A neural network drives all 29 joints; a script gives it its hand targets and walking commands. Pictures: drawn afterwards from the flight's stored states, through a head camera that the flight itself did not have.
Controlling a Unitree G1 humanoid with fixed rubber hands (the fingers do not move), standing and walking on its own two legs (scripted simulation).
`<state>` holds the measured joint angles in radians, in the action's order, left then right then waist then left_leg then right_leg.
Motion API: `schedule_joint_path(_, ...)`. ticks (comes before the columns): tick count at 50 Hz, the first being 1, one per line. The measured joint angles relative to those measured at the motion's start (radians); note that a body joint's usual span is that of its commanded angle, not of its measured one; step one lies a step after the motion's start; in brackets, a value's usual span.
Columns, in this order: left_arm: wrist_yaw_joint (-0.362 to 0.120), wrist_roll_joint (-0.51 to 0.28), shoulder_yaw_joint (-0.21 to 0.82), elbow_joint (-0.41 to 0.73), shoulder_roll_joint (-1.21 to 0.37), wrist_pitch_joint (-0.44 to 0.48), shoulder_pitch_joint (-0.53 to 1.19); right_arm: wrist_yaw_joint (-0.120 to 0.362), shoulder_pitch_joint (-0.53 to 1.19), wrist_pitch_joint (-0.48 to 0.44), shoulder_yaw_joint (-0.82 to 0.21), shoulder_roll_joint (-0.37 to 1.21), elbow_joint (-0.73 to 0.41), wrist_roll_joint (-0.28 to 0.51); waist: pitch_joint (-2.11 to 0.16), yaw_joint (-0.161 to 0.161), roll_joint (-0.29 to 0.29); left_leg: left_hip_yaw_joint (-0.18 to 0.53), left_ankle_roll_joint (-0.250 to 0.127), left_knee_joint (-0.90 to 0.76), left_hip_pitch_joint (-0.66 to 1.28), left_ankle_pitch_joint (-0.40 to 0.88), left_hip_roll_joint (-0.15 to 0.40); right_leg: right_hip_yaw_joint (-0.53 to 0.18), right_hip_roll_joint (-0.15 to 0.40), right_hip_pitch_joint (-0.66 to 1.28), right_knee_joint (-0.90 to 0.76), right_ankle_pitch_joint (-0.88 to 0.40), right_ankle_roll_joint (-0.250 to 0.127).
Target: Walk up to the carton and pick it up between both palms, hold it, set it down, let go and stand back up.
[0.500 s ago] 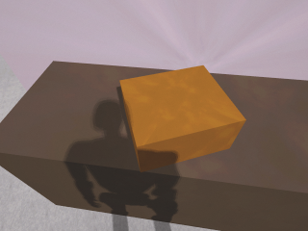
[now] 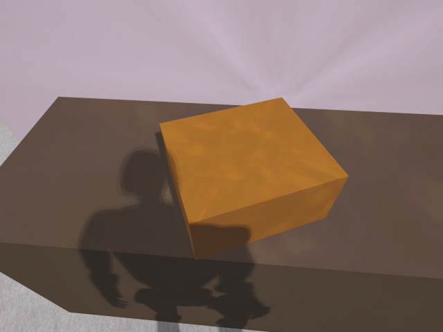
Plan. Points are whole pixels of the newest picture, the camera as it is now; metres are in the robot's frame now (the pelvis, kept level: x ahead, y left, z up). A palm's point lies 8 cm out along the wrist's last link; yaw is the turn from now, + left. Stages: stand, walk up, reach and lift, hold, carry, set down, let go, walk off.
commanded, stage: walk up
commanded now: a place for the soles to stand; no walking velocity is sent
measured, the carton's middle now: (243, 171) +0.46 -0.02 -0.01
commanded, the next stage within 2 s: stand in 0.90 s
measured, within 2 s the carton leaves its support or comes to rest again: neither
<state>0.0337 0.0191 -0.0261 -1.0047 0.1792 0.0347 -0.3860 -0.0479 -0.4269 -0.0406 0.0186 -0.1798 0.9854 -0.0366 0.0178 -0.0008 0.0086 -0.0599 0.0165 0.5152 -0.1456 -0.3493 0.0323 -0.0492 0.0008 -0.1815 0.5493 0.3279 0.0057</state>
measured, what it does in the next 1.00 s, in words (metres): steps on the spot: right foot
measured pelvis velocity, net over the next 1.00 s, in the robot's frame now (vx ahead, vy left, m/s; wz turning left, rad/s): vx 0.02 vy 0.00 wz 0.01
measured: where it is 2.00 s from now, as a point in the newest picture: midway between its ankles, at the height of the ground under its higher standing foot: outside the picture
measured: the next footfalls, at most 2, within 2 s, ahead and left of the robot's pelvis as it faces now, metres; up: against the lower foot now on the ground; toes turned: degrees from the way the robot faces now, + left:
right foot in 0.40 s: +0.09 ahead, -0.12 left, +0.00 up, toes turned +7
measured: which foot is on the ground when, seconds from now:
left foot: down 0.00-1.00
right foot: down 0.00-0.20, up 0.22-0.38, down 0.40-1.00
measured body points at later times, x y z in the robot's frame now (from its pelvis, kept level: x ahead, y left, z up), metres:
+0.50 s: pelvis +0.02 +0.00 -0.01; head +0.03 -0.01 +0.44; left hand +0.13 +0.25 -0.12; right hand +0.01 -0.27 -0.15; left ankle -0.04 +0.12 -0.72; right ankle +0.06 -0.12 -0.73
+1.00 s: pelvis +0.02 +0.00 +0.01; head +0.02 +0.00 +0.46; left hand +0.08 +0.26 -0.12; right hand +0.06 -0.26 -0.12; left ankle -0.01 +0.12 -0.73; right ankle +0.06 -0.12 -0.73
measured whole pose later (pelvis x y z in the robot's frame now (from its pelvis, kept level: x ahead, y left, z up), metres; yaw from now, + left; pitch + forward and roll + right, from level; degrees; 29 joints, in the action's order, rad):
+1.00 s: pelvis +0.02 +0.00 +0.01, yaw +0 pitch -2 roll +0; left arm 0.00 0.00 0.01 -0.84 0.27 0.02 -0.31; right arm -0.01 -0.40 -0.02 0.00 -0.26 0.78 0.00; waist 0.04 0.00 -0.01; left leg -0.01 0.01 0.47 -0.12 -0.31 0.02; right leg 0.09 0.04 -0.23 0.47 0.20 0.00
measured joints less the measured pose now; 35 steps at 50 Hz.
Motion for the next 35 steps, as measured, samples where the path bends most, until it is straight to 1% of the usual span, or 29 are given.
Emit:
schedule_joint_path(3,-0.001,0.001,0.001,0.038,-0.002,0.008,0.012,-0.001,0.009,0.010,0.004,-0.019,-0.024,0.002,0.007,0.002,-0.024,-0.001,0.005,0.038,-0.008,-0.026,0.021,0.000,-0.019,0.009,0.001,0.029,-0.004)
schedule_joint_path(6,0.005,-0.002,0.002,0.064,0.002,0.009,0.019,0.001,0.028,0.016,0.004,-0.033,-0.051,0.004,0.015,0.002,-0.034,-0.003,0.002,0.095,-0.025,-0.028,0.031,0.000,-0.026,0.020,0.002,0.038,-0.005)
schedule_joint_path(9,0.008,-0.003,0.003,0.074,0.013,-0.004,0.017,0.005,0.045,0.010,0.001,-0.037,-0.087,0.005,0.014,0.002,-0.027,-0.011,-0.001,0.071,-0.003,-0.055,0.022,-0.006,-0.018,0.021,0.011,0.049,0.003)
schedule_joint_path(11,0.006,-0.005,0.003,0.083,0.022,-0.013,0.019,0.008,0.058,0.001,-0.003,-0.034,-0.112,0.006,0.020,-0.002,-0.011,-0.028,-0.006,0.050,0.013,-0.063,0.013,-0.011,-0.009,-0.012,0.075,0.051,0.002)
schedule_joint_path(12,0.005,-0.005,0.002,0.090,0.025,-0.018,0.020,0.009,0.060,-0.002,-0.005,-0.034,-0.123,0.007,0.024,-0.001,-0.007,-0.037,-0.008,0.044,0.021,-0.058,0.012,-0.004,-0.006,-0.038,0.134,0.064,-0.002)
schedule_joint_path(14,0.005,0.002,-0.001,0.113,0.027,-0.027,0.028,0.010,0.057,-0.004,-0.005,-0.034,-0.137,0.003,0.033,0.004,-0.013,-0.045,-0.012,0.030,0.039,-0.052,0.023,0.034,-0.004,-0.091,0.241,0.161,-0.001)
schedule_joint_path(15,0.003,0.006,-0.002,0.128,0.028,-0.029,0.035,0.010,0.054,0.000,-0.004,-0.034,-0.140,-0.002,0.039,0.007,-0.016,-0.049,-0.012,0.018,0.051,-0.048,0.030,0.054,0.000,-0.111,0.256,0.187,-0.001)
schedule_joint_path(16,0.001,0.007,-0.002,0.143,0.029,-0.027,0.046,0.010,0.050,0.005,-0.003,-0.035,-0.142,-0.005,0.046,0.011,-0.020,-0.052,-0.010,0.009,0.059,-0.044,0.036,0.073,0.006,-0.124,0.240,0.184,0.000)
schedule_joint_path(17,-0.001,0.006,0.000,0.161,0.030,-0.023,0.058,0.013,0.047,0.012,-0.002,-0.038,-0.143,-0.005,0.053,0.016,-0.026,-0.052,-0.006,0.008,0.062,-0.043,0.041,0.088,0.011,-0.129,0.195,0.144,-0.001)
schedule_joint_path(18,-0.004,0.005,0.002,0.179,0.030,-0.015,0.071,0.017,0.043,0.019,-0.002,-0.044,-0.143,-0.002,0.062,0.021,-0.031,-0.050,0.000,0.019,0.060,-0.047,0.046,0.099,0.013,-0.123,0.122,0.060,-0.004)
schedule_joint_path(19,-0.007,0.005,0.004,0.198,0.036,-0.007,0.081,0.022,0.036,0.025,-0.003,-0.049,-0.145,0.006,0.068,0.023,-0.028,-0.049,0.006,0.041,0.055,-0.059,0.047,0.105,0.017,-0.110,0.052,-0.051,-0.007)
schedule_joint_path(20,-0.009,0.005,0.005,0.212,0.044,0.000,0.089,0.026,0.027,0.029,-0.006,-0.054,-0.147,0.014,0.070,0.026,-0.024,-0.045,0.013,0.074,0.043,-0.077,0.046,0.104,0.021,-0.102,0.024,-0.119,-0.009)
schedule_joint_path(21,-0.011,0.004,0.007,0.217,0.045,0.002,0.101,0.027,0.023,0.037,-0.005,-0.064,-0.145,0.021,0.072,0.026,-0.035,-0.030,0.010,0.110,0.031,-0.099,0.049,0.111,0.017,-0.106,0.044,-0.114,-0.011)
schedule_joint_path(23,-0.009,-0.001,0.014,0.225,0.050,-0.007,0.119,0.023,0.017,0.057,-0.004,-0.078,-0.144,0.026,0.068,0.022,-0.046,0.012,0.000,0.187,-0.004,-0.181,0.031,0.118,0.016,-0.114,0.079,-0.068,-0.016)
schedule_joint_path(25,-0.005,-0.004,0.015,0.227,0.060,-0.022,0.138,0.021,0.014,0.068,-0.002,-0.082,-0.152,0.022,0.066,0.018,-0.047,0.032,-0.004,0.227,-0.038,-0.205,0.011,0.121,0.022,-0.116,0.085,-0.051,-0.021)
schedule_joint_path(26,-0.005,-0.005,0.016,0.225,0.066,-0.030,0.146,0.022,0.010,0.065,-0.002,-0.083,-0.161,0.019,0.066,0.019,-0.047,0.033,-0.005,0.190,-0.038,-0.170,0.009,0.124,0.025,-0.115,0.083,-0.052,-0.018)
schedule_joint_path(27,-0.007,-0.007,0.016,0.221,0.071,-0.037,0.155,0.024,0.004,0.056,-0.002,-0.082,-0.169,0.015,0.064,0.021,-0.048,0.034,-0.006,0.129,-0.030,-0.086,0.008,0.128,0.028,-0.116,0.084,-0.054,-0.013)
schedule_joint_path(28,-0.012,-0.010,0.015,0.216,0.078,-0.044,0.161,0.027,0.002,0.048,-0.003,-0.076,-0.170,0.014,0.063,0.018,-0.039,0.030,-0.007,0.108,-0.024,-0.026,0.002,0.124,0.034,-0.114,0.083,-0.055,-0.009)
schedule_joint_path(30,-0.021,-0.018,0.015,0.211,0.082,-0.050,0.161,0.034,-0.003,0.039,-0.012,-0.067,-0.168,0.018,0.051,0.016,-0.025,0.026,-0.009,0.079,-0.006,-0.010,-0.006,0.120,0.038,-0.092,0.044,-0.077,0.000)
schedule_joint_path(35,-0.030,-0.020,0.026,0.198,0.088,-0.033,0.147,0.040,0.000,0.015,-0.026,-0.064,-0.194,0.030,0.029,0.011,-0.008,0.032,-0.010,-0.020,0.036,0.022,-0.016,0.125,0.044,-0.049,-0.046,-0.116,-0.001)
